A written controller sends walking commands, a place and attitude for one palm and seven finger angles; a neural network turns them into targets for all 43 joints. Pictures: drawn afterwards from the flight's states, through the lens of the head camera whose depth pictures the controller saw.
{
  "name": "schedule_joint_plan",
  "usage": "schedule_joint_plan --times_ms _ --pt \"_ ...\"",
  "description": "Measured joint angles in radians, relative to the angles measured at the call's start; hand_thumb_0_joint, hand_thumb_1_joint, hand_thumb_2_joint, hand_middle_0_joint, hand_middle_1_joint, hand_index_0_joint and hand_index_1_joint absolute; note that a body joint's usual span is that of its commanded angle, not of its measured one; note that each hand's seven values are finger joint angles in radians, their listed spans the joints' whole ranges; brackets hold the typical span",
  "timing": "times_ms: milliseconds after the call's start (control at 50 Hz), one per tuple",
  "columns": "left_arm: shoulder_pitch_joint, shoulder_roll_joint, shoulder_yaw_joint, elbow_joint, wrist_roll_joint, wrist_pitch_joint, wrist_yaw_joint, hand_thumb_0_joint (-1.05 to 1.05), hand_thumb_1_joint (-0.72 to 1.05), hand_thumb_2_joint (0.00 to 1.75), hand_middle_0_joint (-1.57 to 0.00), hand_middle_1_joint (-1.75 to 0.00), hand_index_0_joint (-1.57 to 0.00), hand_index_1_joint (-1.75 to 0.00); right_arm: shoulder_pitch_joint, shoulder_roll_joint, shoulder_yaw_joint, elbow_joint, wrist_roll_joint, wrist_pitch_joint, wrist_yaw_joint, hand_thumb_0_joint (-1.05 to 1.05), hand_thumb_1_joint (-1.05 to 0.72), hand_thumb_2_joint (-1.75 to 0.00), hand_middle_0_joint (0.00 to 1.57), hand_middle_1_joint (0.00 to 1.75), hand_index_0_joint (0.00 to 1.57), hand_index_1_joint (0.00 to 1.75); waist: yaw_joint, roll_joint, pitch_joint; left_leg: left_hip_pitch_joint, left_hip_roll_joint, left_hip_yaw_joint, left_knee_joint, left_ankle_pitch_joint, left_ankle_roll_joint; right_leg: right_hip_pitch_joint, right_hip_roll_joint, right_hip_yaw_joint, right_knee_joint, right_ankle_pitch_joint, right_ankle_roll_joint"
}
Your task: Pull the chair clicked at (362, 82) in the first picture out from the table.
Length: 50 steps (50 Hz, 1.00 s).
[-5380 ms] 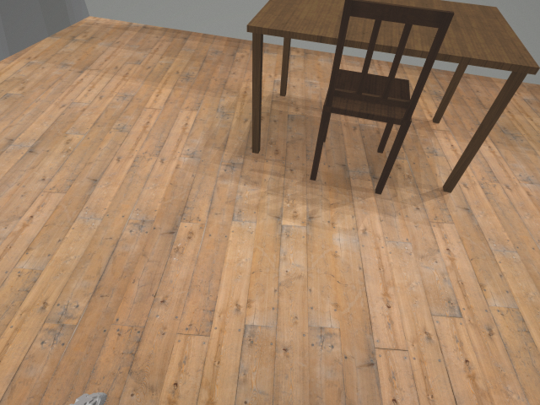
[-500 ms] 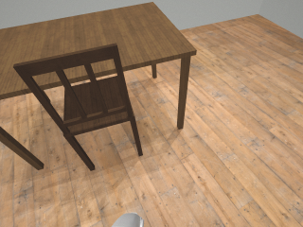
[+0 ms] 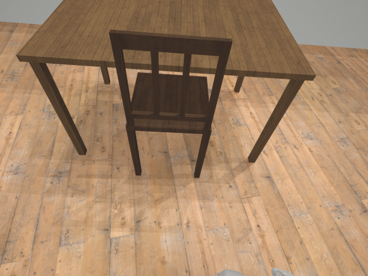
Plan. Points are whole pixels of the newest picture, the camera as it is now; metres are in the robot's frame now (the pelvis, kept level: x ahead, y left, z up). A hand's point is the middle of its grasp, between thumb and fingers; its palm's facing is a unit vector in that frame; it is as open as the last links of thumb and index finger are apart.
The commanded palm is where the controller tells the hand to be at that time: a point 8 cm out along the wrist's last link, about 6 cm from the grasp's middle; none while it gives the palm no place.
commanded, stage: take the last steps up to it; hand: left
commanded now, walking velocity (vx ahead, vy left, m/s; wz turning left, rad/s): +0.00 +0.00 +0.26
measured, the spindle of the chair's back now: (155, 86) +0.74 +0.18 -0.08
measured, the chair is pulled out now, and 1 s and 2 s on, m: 0.00 0.00 0.00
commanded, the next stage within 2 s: come to a stop and stand still in 1.04 s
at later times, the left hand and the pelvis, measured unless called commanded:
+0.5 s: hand out of the picture +0.02 +0.11 -0.15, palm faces +0.12 -0.97 -0.23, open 7.3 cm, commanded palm none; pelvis +0.06 -0.06 +0.01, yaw +4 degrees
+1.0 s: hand (131, 255) +0.19 +0.15 -0.18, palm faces +0.14 -0.98 -0.14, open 7.4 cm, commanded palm none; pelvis +0.23 -0.01 +0.00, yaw +3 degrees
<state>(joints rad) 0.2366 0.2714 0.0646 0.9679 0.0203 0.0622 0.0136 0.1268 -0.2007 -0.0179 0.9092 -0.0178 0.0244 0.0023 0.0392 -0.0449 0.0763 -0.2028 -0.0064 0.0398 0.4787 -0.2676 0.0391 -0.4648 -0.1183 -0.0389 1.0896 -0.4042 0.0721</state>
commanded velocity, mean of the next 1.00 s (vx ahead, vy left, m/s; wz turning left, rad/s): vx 0.27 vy -0.04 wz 0.03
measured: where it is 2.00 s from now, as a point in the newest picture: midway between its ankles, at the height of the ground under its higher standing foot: (178, 271)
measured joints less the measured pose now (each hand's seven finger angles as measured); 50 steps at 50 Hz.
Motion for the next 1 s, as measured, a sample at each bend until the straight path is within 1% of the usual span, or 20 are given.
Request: schedule_joint_plan --times_ms 120,200,260,300,320,360,400,460,500,560,620,700,760,800,820,840,880,920,960,1000 --pt "-0.029 -0.019 -0.010 -0.003 -0.001 -0.008 0.002 0.01 0.91 0.90 -0.20 -0.30 -0.20 -0.29 0.048 0.013 0.004 0.024 -0.003 -0.006 -0.003 0.01 -0.90 -0.90 0.20 0.30 0.20 0.29 -0.022 0.016 -0.019 0.022 -0.021 -0.015 -0.054 0.035 0.000 0.049 0.026 0.013 -0.131 0.003 0.006" --pt "-0.032 -0.045 -0.023 0.005 0.005 -0.019 -0.009 0.01 0.91 0.90 -0.20 -0.30 -0.19 -0.29 0.101 0.016 -0.001 0.051 -0.012 -0.010 -0.002 0.01 -0.90 -0.90 0.20 0.30 0.20 0.29 -0.046 0.033 -0.044 0.026 -0.029 -0.019 -0.052 0.027 -0.009 0.127 0.052 -0.003 -0.290 -0.032 -0.017" --pt "-0.021 -0.067 -0.033 0.011 0.007 -0.042 -0.019 0.01 0.91 0.90 -0.20 -0.30 -0.20 -0.29 0.147 0.011 -0.006 0.082 -0.011 -0.010 -0.002 0.01 -0.90 -0.90 0.20 0.30 0.20 0.29 -0.059 0.049 -0.063 0.017 -0.030 -0.019 -0.010 -0.004 -0.023 0.221 0.076 -0.021 -0.477 0.014 -0.034" --pt "-0.016 -0.093 -0.038 0.021 0.013 -0.065 -0.018 0.01 0.91 0.90 -0.20 -0.30 -0.20 -0.29 0.177 -0.001 -0.013 0.111 -0.004 -0.007 -0.005 0.01 -0.90 -0.90 0.20 0.30 0.20 0.29 -0.064 0.084 -0.063 -0.016 -0.013 -0.036 0.100 -0.097 -0.023 0.259 0.099 -0.047 -0.524 0.078 -0.096" --pt "-0.006 -0.104 -0.042 0.021 0.012 -0.074 -0.017 0.01 0.90 0.90 -0.20 -0.30 -0.20 -0.29 0.194 -0.003 -0.015 0.126 -0.004 0.000 -0.003 0.01 -0.90 -0.90 0.20 0.30 0.20 0.29 -0.063 0.093 -0.067 -0.049 -0.010 -0.039 0.189 -0.157 -0.020 0.273 0.103 -0.060 -0.527 0.070 -0.116" --pt "0.031 -0.122 -0.042 0.024 0.007 -0.091 -0.010 0.01 0.90 0.90 -0.20 -0.30 -0.20 -0.29 0.217 -0.004 -0.018 0.154 -0.009 0.012 0.007 0.01 -0.91 -0.90 0.20 0.30 0.20 0.29 -0.051 0.090 -0.080 -0.125 -0.003 -0.030 0.368 -0.177 -0.014 0.312 0.105 -0.072 -0.569 0.061 -0.135" --pt "0.072 -0.129 -0.036 0.041 0.003 -0.101 0.001 0.01 0.92 0.90 -0.20 -0.30 -0.20 -0.29 0.220 -0.004 -0.024 0.170 -0.013 0.014 0.015 0.01 -0.91 -0.90 0.20 0.30 0.20 0.29 -0.043 0.081 -0.081 -0.196 0.015 -0.020 0.494 -0.115 -0.018 0.358 0.108 -0.072 -0.634 0.079 -0.140" --pt "0.127 -0.141 -0.041 0.079 -0.002 -0.109 0.002 0.01 0.92 0.90 -0.20 -0.30 -0.20 -0.29 0.209 -0.009 -0.036 0.171 -0.014 0.004 0.019 0.01 -0.91 -0.90 0.20 0.30 0.20 0.29 -0.050 0.081 -0.067 -0.287 0.052 -0.021 0.584 -0.011 -0.031 0.418 0.118 -0.079 -0.721 0.106 -0.145" --pt "0.160 -0.154 -0.047 0.104 -0.002 -0.114 0.002 0.01 0.92 0.90 -0.20 -0.30 -0.20 -0.29 0.196 -0.010 -0.041 0.170 -0.013 -0.001 0.017 0.01 -0.91 -0.90 0.20 0.30 0.20 0.29 -0.054 0.082 -0.055 -0.333 0.072 -0.024 0.600 0.037 -0.040 0.449 0.127 -0.086 -0.759 0.111 -0.147" --pt "0.207 -0.175 -0.055 0.136 -0.001 -0.123 0.005 0.01 0.91 0.90 -0.20 -0.30 -0.20 -0.29 0.167 -0.007 -0.043 0.172 -0.011 -0.001 0.015 0.01 -0.91 -0.90 0.19 0.30 0.20 0.29 -0.048 0.082 -0.039 -0.375 0.090 -0.019 0.584 0.070 -0.047 0.485 0.138 -0.094 -0.793 0.103 -0.148" --pt "0.248 -0.195 -0.061 0.163 0.003 -0.129 0.009 0.01 0.91 0.90 -0.20 -0.30 -0.20 -0.29 0.128 0.000 -0.040 0.173 -0.009 -0.001 0.015 0.01 -0.91 -0.90 0.19 0.30 0.20 0.29 -0.030 0.078 -0.028 -0.390 0.095 -0.001 0.534 0.073 -0.046 0.512 0.148 -0.096 -0.807 0.083 -0.147" --pt "0.286 -0.210 -0.064 0.193 0.008 -0.130 0.014 0.01 0.91 0.90 -0.20 -0.30 -0.20 -0.29 0.059 0.019 -0.032 0.164 -0.006 -0.009 0.019 0.01 -0.91 -0.90 0.19 0.30 0.19 0.29 0.001 0.066 -0.017 -0.363 0.084 0.037 0.412 0.048 -0.030 0.548 0.154 -0.090 -0.810 0.043 -0.139" --pt "0.301 -0.211 -0.063 0.212 0.009 -0.127 0.016 0.01 0.90 0.90 -0.20 -0.30 -0.20 -0.29 0.001 0.039 -0.022 0.146 -0.004 -0.028 0.017 0.01 -0.91 -0.90 0.19 0.30 0.19 0.29 0.019 0.049 -0.006 -0.305 0.054 0.070 0.286 0.011 -0.004 0.568 0.148 -0.083 -0.784 -0.005 -0.125" --pt "0.308 -0.210 -0.061 0.225 0.006 -0.124 0.015 0.01 0.90 0.90 -0.20 -0.30 -0.20 -0.29 -0.027 0.053 -0.015 0.128 -0.005 -0.051 0.011 0.01 -0.91 -0.90 0.19 0.30 0.19 0.29 0.018 0.038 -0.001 -0.235 0.019 0.091 0.183 0.030 0.021 0.557 0.137 -0.080 -0.697 -0.057 -0.116" --pt "0.315 -0.212 -0.060 0.230 0.002 -0.122 0.013 0.01 0.90 0.90 -0.20 -0.30 -0.20 -0.29 -0.033 0.055 -0.012 0.117 -0.008 -0.067 0.007 0.01 -0.91 -0.90 0.19 0.30 0.20 0.29 0.014 0.045 -0.004 -0.193 0.015 0.092 0.133 0.081 0.042 0.519 0.137 -0.079 -0.587 -0.083 -0.113" --pt "0.306 -0.208 -0.060 0.234 -0.006 -0.116 0.010 0.01 0.90 0.90 -0.20 -0.30 -0.20 -0.29 -0.038 0.064 -0.011 0.107 -0.012 -0.081 0.001 0.01 -0.91 -0.90 0.19 0.30 0.20 0.29 0.006 0.037 -0.001 -0.189 0.010 0.096 0.154 0.070 0.054 0.451 0.126 -0.068 -0.409 -0.086 -0.112" --pt "0.271 -0.191 -0.053 0.228 -0.009 -0.100 0.009 0.01 0.90 0.90 -0.20 -0.30 -0.20 -0.29 -0.030 0.078 -0.006 0.096 -0.004 -0.093 -0.005 0.01 -0.91 -0.90 0.20 0.30 0.20 0.29 0.007 0.012 -0.002 -0.157 -0.003 0.114 0.173 0.003 0.058 0.305 0.111 -0.016 -0.067 -0.092 -0.120" --pt "0.222 -0.169 -0.040 0.210 -0.003 -0.091 0.008 0.01 0.90 0.90 -0.20 -0.30 -0.20 -0.29 -0.004 0.088 -0.002 0.100 0.001 -0.096 -0.013 0.01 -0.91 -0.90 0.20 0.30 0.20 0.29 0.007 -0.002 -0.012 -0.101 -0.016 0.122 0.123 -0.016 0.051 0.183 0.088 0.002 0.101 -0.030 -0.115" --pt "0.166 -0.150 -0.028 0.178 0.004 -0.089 0.004 0.01 0.90 0.90 -0.20 -0.30 -0.20 -0.29 0.025 0.088 -0.020 0.099 0.016 -0.109 -0.030 -0.01 -0.93 -0.90 0.20 0.30 0.20 0.29 0.002 -0.008 -0.023 -0.050 -0.027 0.121 0.051 0.005 0.043 0.083 0.060 0.011 0.136 0.034 -0.104" --pt "0.113 -0.134 -0.019 0.139 0.009 -0.089 0.003 0.01 0.91 0.90 -0.20 -0.30 -0.20 -0.29 0.046 0.068 -0.025 0.102 0.015 -0.115 -0.036 -0.03 -0.95 -0.90 0.20 0.30 0.20 0.29 -0.002 -0.010 -0.033 -0.008 -0.035 0.116 -0.010 0.021 0.048 0.009 0.037 0.019 0.102 0.074 -0.090"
